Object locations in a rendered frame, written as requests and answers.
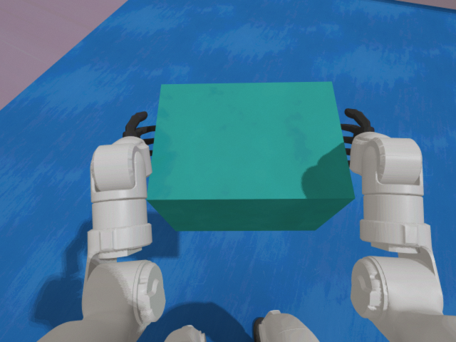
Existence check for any robot left forearm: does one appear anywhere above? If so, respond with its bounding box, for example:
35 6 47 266
82 136 152 312

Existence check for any right robot shin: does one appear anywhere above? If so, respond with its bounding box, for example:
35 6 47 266
263 310 281 321

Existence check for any robot left upper arm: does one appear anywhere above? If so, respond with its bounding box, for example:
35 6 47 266
37 260 165 342

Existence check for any robot right hand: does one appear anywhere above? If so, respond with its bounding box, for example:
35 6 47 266
341 108 375 167

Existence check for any robot left hand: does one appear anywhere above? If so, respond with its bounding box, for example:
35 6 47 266
123 111 156 156

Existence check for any left robot thigh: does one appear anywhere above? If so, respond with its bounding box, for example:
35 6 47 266
164 326 207 342

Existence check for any carton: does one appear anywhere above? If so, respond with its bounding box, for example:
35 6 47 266
146 81 355 231

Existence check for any robot right upper arm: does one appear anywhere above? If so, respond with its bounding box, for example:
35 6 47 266
351 256 456 342

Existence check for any robot right forearm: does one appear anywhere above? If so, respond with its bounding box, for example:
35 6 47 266
349 132 443 310

